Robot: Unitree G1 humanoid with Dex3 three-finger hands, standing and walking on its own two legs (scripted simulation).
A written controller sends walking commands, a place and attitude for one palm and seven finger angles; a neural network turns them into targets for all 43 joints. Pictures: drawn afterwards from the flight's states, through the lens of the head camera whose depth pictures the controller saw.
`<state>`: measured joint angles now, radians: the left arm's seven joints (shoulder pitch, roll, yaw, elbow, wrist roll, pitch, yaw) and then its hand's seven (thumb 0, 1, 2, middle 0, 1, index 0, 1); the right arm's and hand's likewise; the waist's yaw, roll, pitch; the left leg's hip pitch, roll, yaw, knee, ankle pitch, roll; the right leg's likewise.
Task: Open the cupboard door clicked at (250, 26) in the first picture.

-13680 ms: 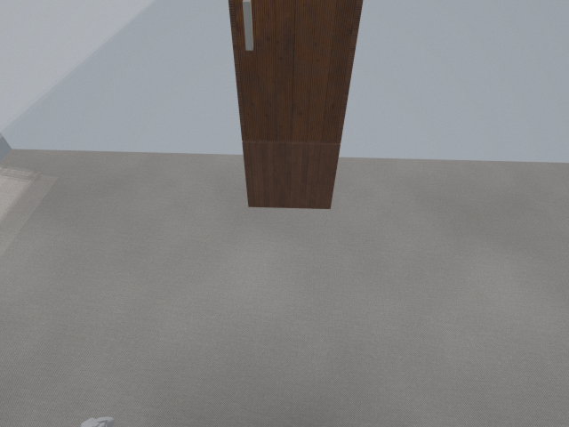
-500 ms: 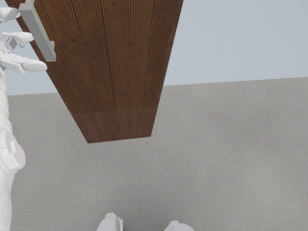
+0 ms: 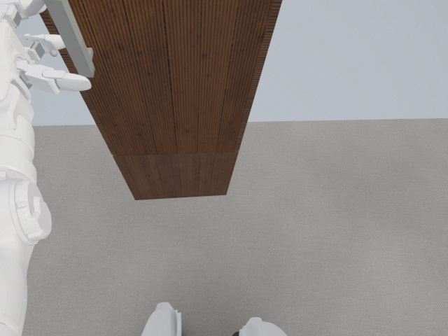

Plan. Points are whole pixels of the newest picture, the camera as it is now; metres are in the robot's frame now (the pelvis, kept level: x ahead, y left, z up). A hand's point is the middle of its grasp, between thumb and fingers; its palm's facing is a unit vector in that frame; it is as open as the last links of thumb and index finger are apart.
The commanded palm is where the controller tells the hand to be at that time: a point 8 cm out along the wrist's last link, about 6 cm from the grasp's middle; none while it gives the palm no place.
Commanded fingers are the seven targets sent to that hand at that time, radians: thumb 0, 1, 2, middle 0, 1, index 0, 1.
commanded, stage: slide the fingers in behind the handle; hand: left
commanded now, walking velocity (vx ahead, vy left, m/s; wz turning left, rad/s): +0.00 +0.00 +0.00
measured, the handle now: (75, 30) +0.59 +0.22 +0.14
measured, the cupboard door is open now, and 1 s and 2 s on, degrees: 0 0 13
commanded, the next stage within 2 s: close the thumb around the handle in 0.52 s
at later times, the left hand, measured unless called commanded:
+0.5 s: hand (83, 51) +0.54 +0.20 +0.14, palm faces +0.10 -0.99 -0.01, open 14.0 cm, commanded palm +0.53 +0.23 +0.14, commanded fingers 0.00 -0.50 0.30 -0.30 -1.20 -0.30 -1.20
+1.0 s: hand (79, 49) +0.54 +0.21 +0.14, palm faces +0.06 -1.00 +0.01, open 9.6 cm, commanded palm +0.53 +0.24 +0.14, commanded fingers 0.00 0.62 0.78 -0.38 -1.32 -0.38 -1.32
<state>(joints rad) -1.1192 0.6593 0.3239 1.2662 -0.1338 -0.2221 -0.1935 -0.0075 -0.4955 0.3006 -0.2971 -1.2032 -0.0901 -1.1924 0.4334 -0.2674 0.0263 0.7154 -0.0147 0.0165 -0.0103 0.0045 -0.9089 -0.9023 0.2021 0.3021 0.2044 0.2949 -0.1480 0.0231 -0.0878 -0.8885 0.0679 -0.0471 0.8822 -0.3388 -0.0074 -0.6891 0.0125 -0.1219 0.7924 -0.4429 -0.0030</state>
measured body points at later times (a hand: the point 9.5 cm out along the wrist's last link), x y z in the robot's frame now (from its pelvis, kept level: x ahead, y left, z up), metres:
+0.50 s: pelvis -0.01 +0.00 +0.00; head +0.11 +0.02 +0.43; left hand +0.53 +0.26 +0.14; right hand -0.02 -0.26 -0.11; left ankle +0.04 +0.12 -0.69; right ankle -0.05 -0.12 -0.69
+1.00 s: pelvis +0.00 +0.00 +0.00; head +0.12 +0.02 +0.44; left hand +0.54 +0.26 +0.14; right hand -0.06 -0.26 -0.10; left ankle +0.04 +0.12 -0.69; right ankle -0.05 -0.12 -0.69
